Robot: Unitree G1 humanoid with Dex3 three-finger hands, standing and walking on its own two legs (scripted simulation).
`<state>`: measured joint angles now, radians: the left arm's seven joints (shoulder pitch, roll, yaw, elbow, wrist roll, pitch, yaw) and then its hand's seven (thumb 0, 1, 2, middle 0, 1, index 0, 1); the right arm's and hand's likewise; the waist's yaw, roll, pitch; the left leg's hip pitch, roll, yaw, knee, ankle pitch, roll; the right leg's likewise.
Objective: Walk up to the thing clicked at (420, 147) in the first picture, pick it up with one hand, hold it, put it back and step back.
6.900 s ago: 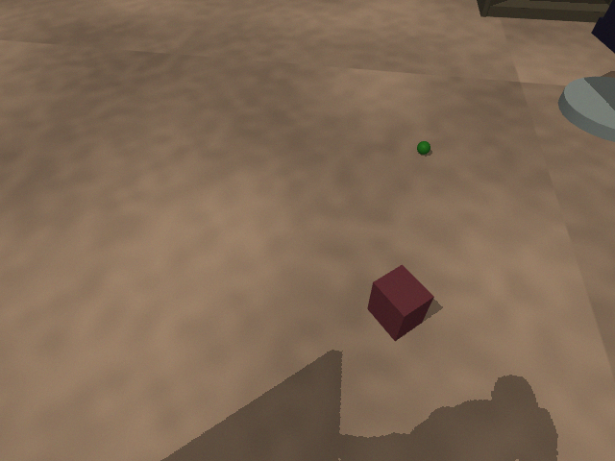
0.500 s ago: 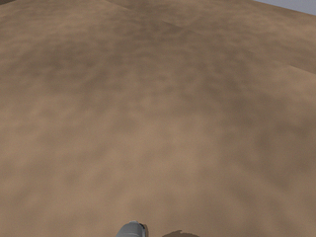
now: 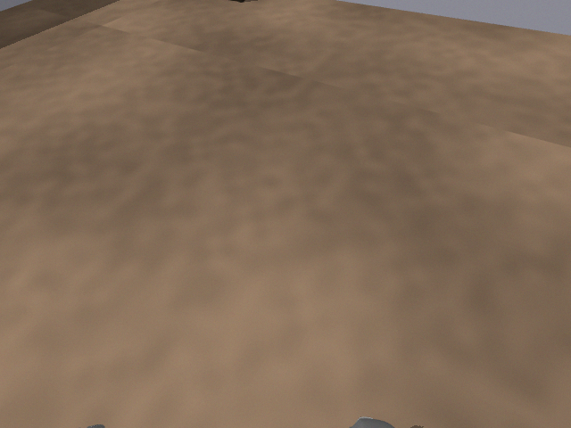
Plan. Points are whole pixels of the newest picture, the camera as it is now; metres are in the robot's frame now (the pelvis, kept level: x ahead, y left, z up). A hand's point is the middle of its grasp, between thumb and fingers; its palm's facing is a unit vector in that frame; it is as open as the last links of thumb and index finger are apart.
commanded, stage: walk up
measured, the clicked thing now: out of the picture +0.69 -1.13 -0.72
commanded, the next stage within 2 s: stand in 1.88 s
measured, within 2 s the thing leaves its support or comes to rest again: neither
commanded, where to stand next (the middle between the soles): +0.45 +0.03 m, yaw +1 degrees
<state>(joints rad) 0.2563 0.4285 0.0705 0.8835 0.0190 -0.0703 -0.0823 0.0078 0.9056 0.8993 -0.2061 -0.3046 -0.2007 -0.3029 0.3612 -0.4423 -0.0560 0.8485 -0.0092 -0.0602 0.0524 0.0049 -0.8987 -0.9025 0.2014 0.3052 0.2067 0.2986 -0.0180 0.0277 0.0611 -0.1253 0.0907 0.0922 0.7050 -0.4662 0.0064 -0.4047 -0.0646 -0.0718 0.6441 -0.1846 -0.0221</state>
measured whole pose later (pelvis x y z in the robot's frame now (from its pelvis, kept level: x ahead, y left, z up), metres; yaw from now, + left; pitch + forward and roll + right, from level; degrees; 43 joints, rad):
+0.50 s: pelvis +0.18 +0.03 +0.01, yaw +2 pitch -3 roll -1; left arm 0.35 0.44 0.04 0.89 0.00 -0.04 -0.04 0.01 0.90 0.90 -0.21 -0.30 -0.20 -0.30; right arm 0.25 -0.41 -0.06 0.84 -0.01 -0.08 0.06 0.00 -0.90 -0.90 0.20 0.30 0.20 0.30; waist 0.02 -0.04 0.08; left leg -0.36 0.05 0.09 0.63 -0.23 0.03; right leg -0.31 -0.04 -0.02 1.03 -0.46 -0.04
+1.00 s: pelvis +0.33 +0.00 +0.01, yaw +1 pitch -3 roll +0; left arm 0.30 0.40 0.03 0.85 0.00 -0.09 -0.03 0.01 0.90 0.90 -0.21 -0.30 -0.20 -0.30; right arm 0.30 -0.44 -0.05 0.87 -0.01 -0.02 0.05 0.01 -0.90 -0.90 0.20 0.30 0.20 0.30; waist 0.01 0.08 0.10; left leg -0.43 0.05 0.01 1.03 -0.42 0.02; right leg -0.29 -0.05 -0.07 0.59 -0.25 -0.01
